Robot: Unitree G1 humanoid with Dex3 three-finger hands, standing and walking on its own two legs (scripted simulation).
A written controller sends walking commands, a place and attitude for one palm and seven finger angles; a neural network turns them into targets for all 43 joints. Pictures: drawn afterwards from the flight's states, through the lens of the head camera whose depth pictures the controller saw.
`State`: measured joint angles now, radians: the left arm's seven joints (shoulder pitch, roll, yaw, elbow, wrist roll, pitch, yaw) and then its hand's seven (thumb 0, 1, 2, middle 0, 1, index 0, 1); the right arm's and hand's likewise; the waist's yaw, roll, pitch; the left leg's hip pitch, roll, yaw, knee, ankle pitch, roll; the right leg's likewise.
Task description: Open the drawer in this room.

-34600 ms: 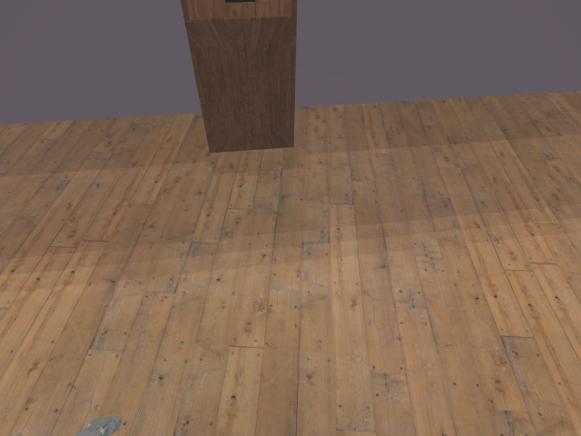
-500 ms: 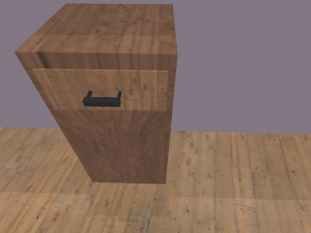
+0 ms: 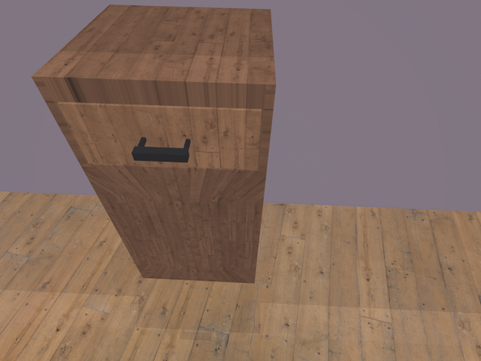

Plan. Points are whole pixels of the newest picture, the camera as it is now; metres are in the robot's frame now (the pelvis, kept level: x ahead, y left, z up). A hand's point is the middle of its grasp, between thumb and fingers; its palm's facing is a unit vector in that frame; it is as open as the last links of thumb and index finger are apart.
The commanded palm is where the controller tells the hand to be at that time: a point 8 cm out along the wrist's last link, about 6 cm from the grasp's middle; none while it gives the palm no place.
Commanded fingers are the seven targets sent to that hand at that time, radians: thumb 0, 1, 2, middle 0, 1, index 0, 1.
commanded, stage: look again from close up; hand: left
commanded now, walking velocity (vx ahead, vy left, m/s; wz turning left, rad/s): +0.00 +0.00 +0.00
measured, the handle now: (163, 148) +0.55 +0.22 +0.03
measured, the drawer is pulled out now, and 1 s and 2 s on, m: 0.00 0.00 0.00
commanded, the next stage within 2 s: raise the hand with hooked fingers in 0.44 s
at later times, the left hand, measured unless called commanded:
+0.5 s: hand out of the picture +0.03 +0.22 -0.17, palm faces +0.01 -0.98 -0.21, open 7.3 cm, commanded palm none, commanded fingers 0.00 0.90 0.90 -0.20 -0.30 -0.20 -0.30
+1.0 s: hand (114, 350) +0.15 +0.22 -0.06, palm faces -0.16 -0.24 -0.96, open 8.7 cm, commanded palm +0.17 +0.25 +0.01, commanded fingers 0.00 0.34 0.66 -0.24 -0.66 -0.24 -0.66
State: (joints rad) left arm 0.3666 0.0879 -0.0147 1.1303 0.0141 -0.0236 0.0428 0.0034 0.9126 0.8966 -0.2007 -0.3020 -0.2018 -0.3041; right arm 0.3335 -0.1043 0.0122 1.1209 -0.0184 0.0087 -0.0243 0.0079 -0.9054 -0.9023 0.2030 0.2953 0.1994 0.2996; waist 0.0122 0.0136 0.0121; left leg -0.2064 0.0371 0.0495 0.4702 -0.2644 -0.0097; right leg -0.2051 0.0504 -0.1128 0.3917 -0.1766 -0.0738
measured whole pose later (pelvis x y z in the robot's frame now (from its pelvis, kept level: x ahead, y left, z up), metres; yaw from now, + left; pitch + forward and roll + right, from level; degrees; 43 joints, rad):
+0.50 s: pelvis +0.01 +0.04 +0.00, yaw -1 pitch -1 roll +0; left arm 0.29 0.14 -0.01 1.09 0.00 -0.02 0.04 0.01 0.93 0.90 -0.20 -0.30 -0.20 -0.30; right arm 0.35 -0.12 0.04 1.10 -0.02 -0.03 -0.02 0.01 -0.90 -0.90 0.20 0.30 0.20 0.30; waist -0.01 0.03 0.02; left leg -0.15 -0.05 0.08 0.43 -0.26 0.06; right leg -0.22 -0.02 -0.06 0.47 -0.23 -0.02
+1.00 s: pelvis +0.02 +0.01 -0.03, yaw -4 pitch +8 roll +2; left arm 0.62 0.31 -0.11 -0.07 1.04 -0.04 0.41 0.00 0.56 0.75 -0.23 -0.52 -0.23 -0.52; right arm 0.02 -0.28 -0.04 0.45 -0.06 0.06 0.08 0.02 -0.91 -0.90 0.20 0.30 0.20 0.30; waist 0.11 -0.03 -0.09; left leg -0.45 0.00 0.13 0.71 -0.40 0.03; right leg -0.55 0.03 -0.01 0.76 -0.35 -0.06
